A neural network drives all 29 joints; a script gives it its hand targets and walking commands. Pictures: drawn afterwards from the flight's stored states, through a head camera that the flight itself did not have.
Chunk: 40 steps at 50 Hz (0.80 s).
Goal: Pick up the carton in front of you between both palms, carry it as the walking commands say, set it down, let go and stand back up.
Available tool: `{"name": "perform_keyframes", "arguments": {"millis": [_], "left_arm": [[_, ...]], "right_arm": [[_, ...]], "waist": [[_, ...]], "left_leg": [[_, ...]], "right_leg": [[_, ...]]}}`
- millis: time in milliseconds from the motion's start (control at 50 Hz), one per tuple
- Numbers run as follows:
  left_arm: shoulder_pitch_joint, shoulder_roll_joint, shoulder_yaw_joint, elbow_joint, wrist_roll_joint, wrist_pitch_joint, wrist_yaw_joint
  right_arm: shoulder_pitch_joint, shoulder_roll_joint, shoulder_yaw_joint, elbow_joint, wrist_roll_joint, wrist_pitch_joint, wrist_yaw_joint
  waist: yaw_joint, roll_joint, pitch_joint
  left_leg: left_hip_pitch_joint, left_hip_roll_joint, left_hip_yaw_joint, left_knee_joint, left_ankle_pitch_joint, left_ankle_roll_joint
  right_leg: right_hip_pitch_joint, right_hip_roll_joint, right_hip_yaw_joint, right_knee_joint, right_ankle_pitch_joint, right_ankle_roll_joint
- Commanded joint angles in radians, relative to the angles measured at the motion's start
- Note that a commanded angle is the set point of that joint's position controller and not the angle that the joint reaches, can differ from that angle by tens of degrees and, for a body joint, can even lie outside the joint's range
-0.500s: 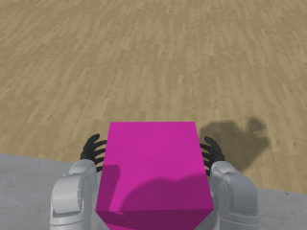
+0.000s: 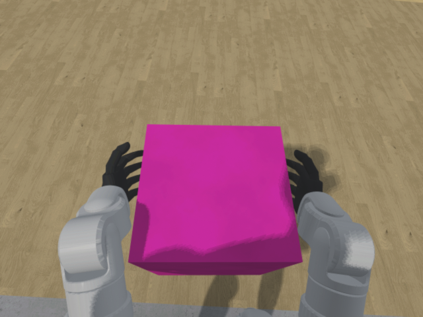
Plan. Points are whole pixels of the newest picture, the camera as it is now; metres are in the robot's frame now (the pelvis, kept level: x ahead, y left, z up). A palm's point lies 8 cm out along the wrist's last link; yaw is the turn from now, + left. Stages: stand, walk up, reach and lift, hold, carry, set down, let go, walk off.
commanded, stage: carry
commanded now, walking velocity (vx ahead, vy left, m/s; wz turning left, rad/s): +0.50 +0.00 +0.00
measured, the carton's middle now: (211, 210) +0.30 -0.01 +0.05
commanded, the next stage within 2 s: none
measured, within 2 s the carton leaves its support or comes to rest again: neither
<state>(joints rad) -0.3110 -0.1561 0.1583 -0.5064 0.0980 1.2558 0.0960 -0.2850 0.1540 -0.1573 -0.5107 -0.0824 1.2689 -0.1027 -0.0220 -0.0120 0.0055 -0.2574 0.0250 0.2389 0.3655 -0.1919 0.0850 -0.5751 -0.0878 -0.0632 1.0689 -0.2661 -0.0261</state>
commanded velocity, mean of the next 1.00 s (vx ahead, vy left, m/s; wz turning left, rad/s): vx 0.50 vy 0.00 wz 0.00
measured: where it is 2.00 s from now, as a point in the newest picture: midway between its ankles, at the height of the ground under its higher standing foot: (198, 124)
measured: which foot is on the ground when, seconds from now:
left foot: down 0.00-0.28, up 0.30-0.66, down 0.68-1.00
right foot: up 0.00-0.24, down 0.26-0.70, up 0.72-1.00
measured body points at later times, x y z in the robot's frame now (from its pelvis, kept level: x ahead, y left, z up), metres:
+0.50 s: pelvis +0.32 -0.04 -0.01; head +0.41 -0.05 +0.43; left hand +0.71 +0.14 +0.11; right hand +0.73 -0.16 +0.10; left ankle +0.32 +0.10 -0.64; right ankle +0.32 -0.10 -0.74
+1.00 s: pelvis +0.66 +0.00 +0.03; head +0.74 +0.01 +0.47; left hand +1.07 +0.13 +0.18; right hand +1.05 -0.18 +0.18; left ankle +0.61 +0.07 -0.71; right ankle +0.75 -0.13 -0.64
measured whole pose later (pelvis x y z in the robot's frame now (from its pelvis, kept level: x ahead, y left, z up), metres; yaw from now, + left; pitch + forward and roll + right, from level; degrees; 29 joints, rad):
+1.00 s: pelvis +0.66 +0.00 +0.03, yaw +1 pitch +6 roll -1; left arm -0.79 -0.05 0.30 -0.17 0.11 1.30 0.12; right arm -0.79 0.03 -0.28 -0.11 -0.03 1.30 -0.14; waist -0.10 0.01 0.06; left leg -0.23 0.00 0.10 0.42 -0.40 0.05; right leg -0.74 -0.02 -0.05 0.96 -0.33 -0.04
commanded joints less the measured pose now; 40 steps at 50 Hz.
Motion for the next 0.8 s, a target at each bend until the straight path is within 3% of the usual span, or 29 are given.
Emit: {"name": "perform_keyframes", "arguments": {"millis": [0,60,140,180,200,220,240,260,280,300,320,340,360,400,480,580,620,640,660,680,700,720,740,760,780], "left_arm": [[-0.565,-0.679,-0.752,0.047,-0.392,0.033,-0.2],[-0.699,-0.644,-0.714,0.158,-0.403,0.061,-0.191],[-0.873,-0.657,-0.648,0.308,-0.431,0.086,-0.186],[-0.951,-0.682,-0.611,0.378,-0.442,0.091,-0.188],[-0.975,-0.696,-0.589,0.419,-0.445,0.093,-0.189],[-0.986,-0.714,-0.565,0.466,-0.446,0.091,-0.191],[-1.001,-0.728,-0.54,0.506,-0.448,0.088,-0.196],[-1.048,-0.715,-0.515,0.533,-0.439,0.083,-0.197],[-1.063,-0.761,-0.502,0.571,-0.453,0.076,-0.201],[-1.109,-0.809,-0.5,0.554,-0.472,0.068,-0.207],[-1.166,-0.871,-0.508,0.53,-0.494,0.058,-0.213],[-1.232,-0.913,-0.518,0.486,-0.516,0.048,-0.217],[-1.281,-0.948,-0.525,0.45,-0.532,0.041,-0.218],[-1.315,-0.972,-0.531,0.393,-0.539,0.032,-0.213],[-1.247,-0.952,-0.554,0.341,-0.509,0.019,-0.201],[-1.18,-0.873,-0.603,0.28,-0.484,0.012,-0.201],[-1.142,-0.839,-0.614,0.282,-0.475,0.02,-0.202],[-1.12,-0.823,-0.617,0.292,-0.473,0.025,-0.203],[-1.106,-0.816,-0.623,0.303,-0.471,0.028,-0.205],[-1.11,-0.804,-0.626,0.312,-0.462,0.031,-0.207],[-1.099,-0.826,-0.621,0.31,-0.46,0.041,-0.21],[-1.141,-0.803,-0.615,0.32,-0.451,0.044,-0.206],[-1.146,-0.816,-0.607,0.322,-0.442,0.041,-0.202],[-1.15,-0.818,-0.596,0.314,-0.427,0.039,-0.197],[-1.147,-0.823,-0.581,0.317,-0.406,0.036,-0.19]], "right_arm": [[-0.629,0.647,0.733,-0.012,0.425,0.022,0.233],[-0.752,0.601,0.694,0.109,0.43,0.043,0.227],[-0.937,0.611,0.633,0.264,0.443,0.061,0.211],[-1.025,0.646,0.606,0.328,0.452,0.065,0.205],[-1.063,0.67,0.596,0.36,0.456,0.068,0.203],[-1.101,0.692,0.586,0.39,0.46,0.07,0.2],[-1.14,0.71,0.575,0.417,0.462,0.069,0.197],[-1.177,0.76,0.57,0.446,0.47,0.07,0.195],[-1.216,0.772,0.546,0.452,0.471,0.066,0.193],[-1.273,0.812,0.543,0.451,0.474,0.058,0.189],[-1.312,0.844,0.532,0.444,0.474,0.048,0.185],[-1.334,0.88,0.526,0.438,0.472,0.038,0.178],[-1.343,0.902,0.517,0.428,0.466,0.03,0.171],[-1.336,0.92,0.511,0.41,0.448,0.017,0.156],[-1.246,0.901,0.524,0.389,0.386,-0.006,0.133],[-1.205,0.837,0.576,0.315,0.362,-0.017,0.132],[-1.171,0.802,0.587,0.304,0.361,-0.008,0.136],[-1.152,0.786,0.589,0.307,0.361,-0.002,0.141],[-1.138,0.779,0.591,0.311,0.366,0.003,0.148],[-1.133,0.782,0.596,0.312,0.381,0.009,0.159],[-1.143,0.751,0.595,0.336,0.374,0.003,0.167],[-1.132,0.792,0.605,0.344,0.402,0.011,0.178],[-1.164,0.815,0.616,0.306,0.431,0.012,0.189],[-1.206,0.847,0.635,0.272,0.463,0.01,0.197],[-1.26,0.871,0.652,0.235,0.493,0.007,0.202]], "waist": [[-0.003,0.135,-0.36],[-0.018,0.144,-0.295],[-0.027,0.163,-0.24],[-0.011,0.17,-0.246],[0.011,0.161,-0.28],[0.053,0.11,-0.353],[0.095,0.019,-0.459],[0.076,-0.233,-0.57],[0.11,-0.347,-0.563],[0.1,-0.269,-0.529],[0.089,-0.138,-0.516],[0.08,-0.074,-0.505],[0.076,-0.058,-0.517],[0.074,-0.079,-0.548],[0.087,-0.085,-0.554],[0.102,-0.116,-0.477],[0.075,-0.151,-0.472],[0.026,-0.156,-0.512],[-0.043,-0.12,-0.6],[-0.083,-0.03,-0.674],[-0.071,0.352,-0.799],[-0.09,0.326,-0.761],[-0.096,0.241,-0.684],[-0.093,0.113,-0.625],[-0.083,0.066,-0.584]], "left_leg": [[0.364,0.247,-0.218,-0.129,0.255,0.087],[0.337,0.209,-0.164,-0.119,0.269,0.09],[0.315,0.206,-0.141,-0.081,0.325,0.079],[0.322,0.209,-0.123,-0.01,0.433,0.059],[0.311,0.196,-0.091,0.086,0.543,0.041],[0.262,0.151,-0.031,0.269,0.58,0.01],[0.107,0.112,-0.035,0.491,0.408,-0.019],[-0.164,0.016,-0.097,0.788,-0.003,-0.058],[-0.418,-0.097,-0.181,0.979,-0.336,-0.064],[-0.507,-0.037,-0.258,1.079,-0.307,-0.038],[-0.531,-0.002,-0.266,1.088,-0.264,-0.019],[-0.535,0.025,-0.263,1.047,-0.222,-0.012],[-0.514,0.043,-0.265,1.002,-0.186,-0.013],[-0.515,0.039,-0.247,0.965,-0.155,-0.02],[-0.652,0.04,-0.199,0.857,-0.166,-0.04],[-0.518,-0.01,-0.1,0.443,-0.025,-0.04],[-0.317,-0.079,-0.026,0.282,-0.013,-0.013],[-0.137,-0.126,0.009,0.212,0.01,0.002],[0.136,-0.097,-0.005,0.14,0.103,0.015],[0.413,0.077,-0.261,0.169,-0.004,0.042],[0.688,0.34,-0.812,0.088,0.171,0.239],[0.742,0.332,-0.861,0.064,0.28,0.265],[0.718,0.301,-0.727,0.12,0.45,0.242],[0.686,0.281,-0.639,0.144,0.52,0.198],[0.645,0.262,-0.582,0.135,0.535,0.167]], "right_leg": [[-0.113,-0.009,-0.028,-0.12,0.061,0.007],[-0.118,0.007,-0.07,-0.267,0.129,0.003],[-0.064,0.035,-0.104,-0.407,0.181,-0.033],[0.008,0.06,-0.116,-0.453,0.161,-0.057],[0.107,0.091,-0.142,-0.483,0.142,-0.067],[0.302,0.145,-0.189,-0.551,0.123,-0.07],[0.564,0.07,-0.081,-0.56,0.07,-0.074],[0.809,-0.242,0.408,-0.592,0.02,-0.19],[0.909,-0.29,0.662,-0.742,-0.003,-0.271],[0.894,-0.284,0.583,-0.733,0.08,-0.26],[0.855,-0.247,0.485,-0.673,0.215,-0.226],[0.807,-0.229,0.388,-0.644,0.335,-0.2],[0.774,-0.206,0.327,-0.646,0.327,-0.178],[0.778,-0.18,0.262,-0.655,0.323,-0.17],[0.861,-0.165,0.191,-0.622,0.449,-0.2],[0.813,-0.097,0.068,-0.614,0.627,-0.175],[0.761,-0.079,-0.004,-0.55,0.835,-0.135],[0.719,-0.072,-0.049,-0.43,0.961,-0.099],[0.614,-0.059,-0.089,-0.256,0.867,-0.055],[0.383,-0.032,-0.02,-0.086,0.498,-0.031],[0.053,0.151,0.016,0.202,-0.135,0.013],[-0.106,0.17,0.101,0.387,-0.243,-0.004],[-0.205,0.132,0.122,0.449,-0.226,-0.021],[-0.257,0.106,0.113,0.41,-0.199,-0.025],[-0.277,0.088,0.103,0.341,-0.167,-0.03]]}}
